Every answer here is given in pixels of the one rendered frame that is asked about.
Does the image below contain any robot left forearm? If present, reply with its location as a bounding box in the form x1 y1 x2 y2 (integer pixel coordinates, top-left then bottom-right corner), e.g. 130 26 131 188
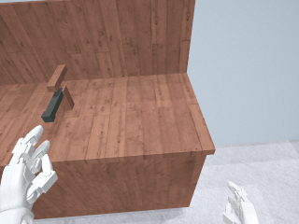
0 207 35 224

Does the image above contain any left robot hand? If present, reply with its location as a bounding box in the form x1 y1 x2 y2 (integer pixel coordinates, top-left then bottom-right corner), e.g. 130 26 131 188
0 125 58 213

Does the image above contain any tap lever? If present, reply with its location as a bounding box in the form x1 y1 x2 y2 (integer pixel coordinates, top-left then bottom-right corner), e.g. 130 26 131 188
41 88 64 123

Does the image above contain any right robot hand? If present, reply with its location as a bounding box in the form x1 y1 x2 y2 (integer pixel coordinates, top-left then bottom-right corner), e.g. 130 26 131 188
222 181 261 224

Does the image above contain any counter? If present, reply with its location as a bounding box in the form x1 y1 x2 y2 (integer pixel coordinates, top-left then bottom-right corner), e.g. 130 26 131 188
0 0 216 220

